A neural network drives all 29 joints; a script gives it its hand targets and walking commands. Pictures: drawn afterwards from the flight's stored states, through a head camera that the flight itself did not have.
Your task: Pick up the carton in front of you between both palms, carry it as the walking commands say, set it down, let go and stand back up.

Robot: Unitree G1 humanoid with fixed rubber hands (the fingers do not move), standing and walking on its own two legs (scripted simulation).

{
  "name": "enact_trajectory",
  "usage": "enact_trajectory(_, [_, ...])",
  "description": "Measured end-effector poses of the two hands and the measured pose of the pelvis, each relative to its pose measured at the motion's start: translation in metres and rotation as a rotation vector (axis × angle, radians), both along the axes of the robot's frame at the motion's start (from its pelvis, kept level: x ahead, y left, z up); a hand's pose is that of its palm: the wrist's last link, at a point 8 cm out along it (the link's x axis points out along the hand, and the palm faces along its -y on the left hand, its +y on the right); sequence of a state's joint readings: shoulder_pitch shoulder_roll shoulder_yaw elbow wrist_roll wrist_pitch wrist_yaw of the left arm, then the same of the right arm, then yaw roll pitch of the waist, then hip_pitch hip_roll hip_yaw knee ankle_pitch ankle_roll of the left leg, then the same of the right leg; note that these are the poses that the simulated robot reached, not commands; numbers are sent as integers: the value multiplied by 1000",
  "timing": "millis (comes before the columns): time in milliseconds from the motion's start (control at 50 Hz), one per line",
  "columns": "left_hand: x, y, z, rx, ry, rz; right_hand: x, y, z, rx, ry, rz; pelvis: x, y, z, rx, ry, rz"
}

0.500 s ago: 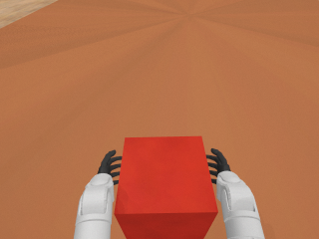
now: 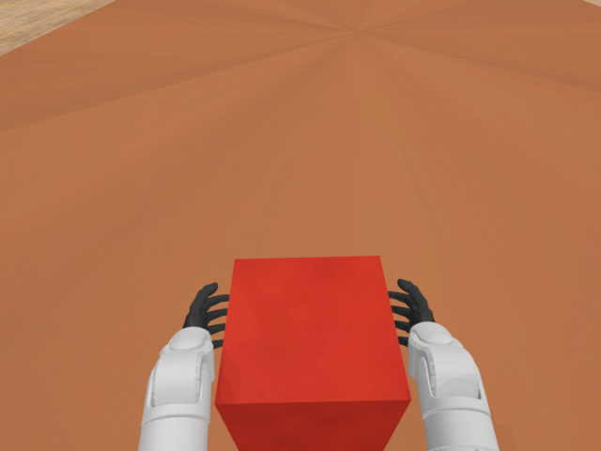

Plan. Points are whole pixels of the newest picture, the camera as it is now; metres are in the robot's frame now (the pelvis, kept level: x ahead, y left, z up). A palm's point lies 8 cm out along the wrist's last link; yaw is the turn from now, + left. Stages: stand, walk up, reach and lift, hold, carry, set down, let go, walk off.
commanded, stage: carry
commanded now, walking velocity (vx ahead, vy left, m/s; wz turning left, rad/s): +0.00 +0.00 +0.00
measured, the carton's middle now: (309, 362) +0.30 +0.00 -0.04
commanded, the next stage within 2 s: hold in 0.10 s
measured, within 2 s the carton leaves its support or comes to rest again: neither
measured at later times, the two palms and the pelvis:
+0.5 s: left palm (213, 329) +0.31 +0.13 +0.04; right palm (438, 346) +0.27 -0.16 +0.05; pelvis +0.00 +0.02 +0.01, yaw -7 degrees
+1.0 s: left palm (230, 355) +0.34 +0.13 -0.09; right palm (410, 360) +0.32 -0.17 -0.08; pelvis -0.03 +0.03 -0.04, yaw -7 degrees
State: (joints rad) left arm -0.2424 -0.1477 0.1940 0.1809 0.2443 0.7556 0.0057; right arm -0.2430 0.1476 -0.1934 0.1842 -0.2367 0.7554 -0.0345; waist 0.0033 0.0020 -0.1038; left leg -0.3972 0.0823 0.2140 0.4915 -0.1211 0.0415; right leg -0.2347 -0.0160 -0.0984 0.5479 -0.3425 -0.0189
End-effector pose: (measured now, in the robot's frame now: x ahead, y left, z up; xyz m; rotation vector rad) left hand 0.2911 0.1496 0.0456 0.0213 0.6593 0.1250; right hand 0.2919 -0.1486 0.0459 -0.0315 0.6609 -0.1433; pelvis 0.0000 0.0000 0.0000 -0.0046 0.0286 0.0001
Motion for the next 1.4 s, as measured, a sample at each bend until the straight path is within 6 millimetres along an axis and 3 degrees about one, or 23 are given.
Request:
enact_trajectory(180, [-4,-1,-5,2,3,-7,-4,-1,-4,-22,5,9,-2,0,5,7,-79,-34])
enact_trajectory(400, [11,-27,-6,-25,-4,-135,-29,-24,2,-37,-2,-128,-1,13,7,-1,-154,-109])
enact_trajectory(580, [17,-11,-6,-41,-12,-119,-18,-8,7,-50,-11,-113,2,26,6,-2,-161,-117])
enact_trajectory(680, [28,-9,-14,-67,1,-99,-8,-6,-4,-33,-1,-122,-1,33,1,-4,-163,-116])
enact_trajectory(780, [41,-14,-34,-78,22,-80,6,-11,-27,-33,19,-116,-8,39,-8,3,-126,-120])
enact_trajectory(880, [47,-18,-70,-64,37,-73,16,-16,-62,-51,37,-87,-16,38,-17,5,-27,-119])
enact_trajectory(1000, [49,-20,-136,-38,47,-62,28,-18,-126,-55,49,-55,-30,32,-40,12,147,-114])
enact_trajectory(1120, [52,-16,-200,-36,7,-15,45,-15,-190,-32,8,-23,-41,20,-74,26,357,-122])
enact_trajectory(1400, [87,-15,-262,-54,-18,16,86,-15,-251,10,-18,-40,-52,6,-146,19,568,-118])
